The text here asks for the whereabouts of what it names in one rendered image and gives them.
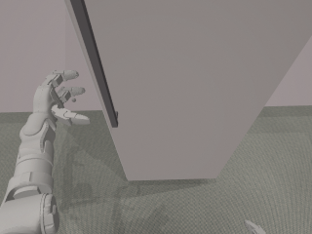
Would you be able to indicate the left robot forearm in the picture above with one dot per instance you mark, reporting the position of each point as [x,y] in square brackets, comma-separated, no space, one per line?
[34,165]

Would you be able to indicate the robot left hand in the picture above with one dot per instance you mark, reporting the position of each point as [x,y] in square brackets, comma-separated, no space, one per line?
[46,98]

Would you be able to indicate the handle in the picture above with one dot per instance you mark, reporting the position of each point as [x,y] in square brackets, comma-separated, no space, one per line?
[83,20]

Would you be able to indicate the left robot upper arm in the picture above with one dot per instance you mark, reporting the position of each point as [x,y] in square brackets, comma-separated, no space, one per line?
[36,214]

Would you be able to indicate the fridge door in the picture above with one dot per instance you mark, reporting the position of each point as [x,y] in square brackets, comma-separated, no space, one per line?
[188,78]

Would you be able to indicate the robot right hand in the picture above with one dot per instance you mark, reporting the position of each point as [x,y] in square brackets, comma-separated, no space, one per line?
[254,229]

